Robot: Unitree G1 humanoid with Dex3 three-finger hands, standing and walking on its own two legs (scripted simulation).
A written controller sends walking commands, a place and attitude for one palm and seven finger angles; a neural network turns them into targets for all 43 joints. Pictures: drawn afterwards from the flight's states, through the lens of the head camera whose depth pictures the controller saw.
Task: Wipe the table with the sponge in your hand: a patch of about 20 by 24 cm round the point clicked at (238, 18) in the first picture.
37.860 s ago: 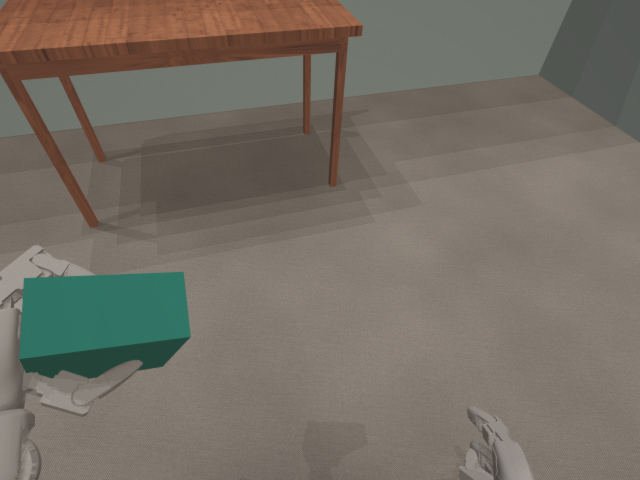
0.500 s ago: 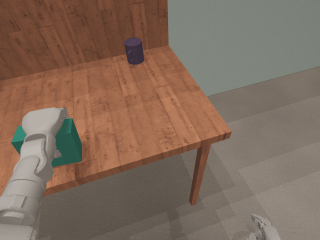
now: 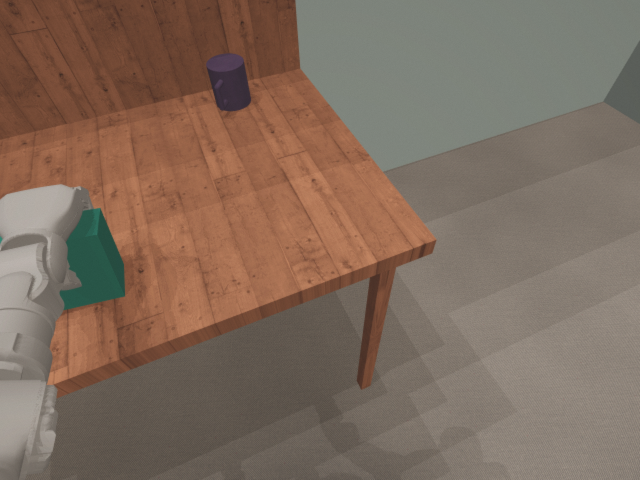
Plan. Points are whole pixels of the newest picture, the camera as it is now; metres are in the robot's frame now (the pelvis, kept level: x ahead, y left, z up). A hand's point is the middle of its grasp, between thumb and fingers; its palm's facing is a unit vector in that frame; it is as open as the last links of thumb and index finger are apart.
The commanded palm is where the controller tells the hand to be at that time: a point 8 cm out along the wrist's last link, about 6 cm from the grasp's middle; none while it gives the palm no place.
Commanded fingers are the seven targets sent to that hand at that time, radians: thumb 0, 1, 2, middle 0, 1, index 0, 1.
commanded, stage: wipe forward along the first lane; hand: left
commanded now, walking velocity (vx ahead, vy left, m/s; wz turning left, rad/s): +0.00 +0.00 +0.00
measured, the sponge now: (64, 273) +0.36 +0.38 +0.04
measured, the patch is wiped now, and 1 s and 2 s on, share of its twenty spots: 0.30 0.40 0.40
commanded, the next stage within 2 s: slide across to the middle lane in 0.76 s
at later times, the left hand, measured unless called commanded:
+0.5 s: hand (56, 216) +0.43 +0.39 +0.08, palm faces -0.12 +0.05 -0.99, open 10.2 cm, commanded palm +0.43 +0.39 +0.11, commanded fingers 0.00 0.10 1.30 -1.20 -1.60 -1.20 -1.60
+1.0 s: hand (53, 195) +0.47 +0.42 +0.08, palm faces -0.16 +0.08 -0.98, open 10.2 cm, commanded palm +0.47 +0.39 +0.13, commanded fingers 0.00 0.10 1.30 -1.20 -1.60 -1.20 -1.60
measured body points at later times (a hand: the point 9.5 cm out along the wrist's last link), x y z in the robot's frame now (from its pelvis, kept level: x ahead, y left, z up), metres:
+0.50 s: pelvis +0.00 +0.02 -0.01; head +0.07 +0.02 +0.44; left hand +0.43 +0.39 +0.14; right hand +0.04 -0.26 -0.14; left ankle +0.02 +0.13 -0.73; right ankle -0.01 -0.10 -0.73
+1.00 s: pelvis +0.02 +0.04 -0.01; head +0.11 +0.04 +0.43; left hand +0.47 +0.41 +0.14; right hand +0.02 -0.25 -0.13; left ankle +0.02 +0.13 -0.73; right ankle -0.01 -0.10 -0.73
